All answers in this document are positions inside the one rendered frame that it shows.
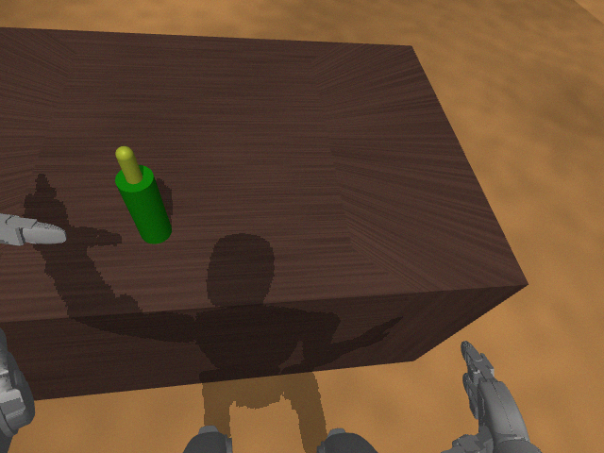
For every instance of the left robot arm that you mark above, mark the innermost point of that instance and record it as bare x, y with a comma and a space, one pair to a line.
17, 407

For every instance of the bottle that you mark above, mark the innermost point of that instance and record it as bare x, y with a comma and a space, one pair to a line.
139, 189

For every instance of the left robot hand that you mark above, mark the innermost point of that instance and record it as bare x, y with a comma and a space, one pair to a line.
18, 231

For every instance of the right robot hand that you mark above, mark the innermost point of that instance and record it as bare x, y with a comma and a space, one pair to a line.
491, 402

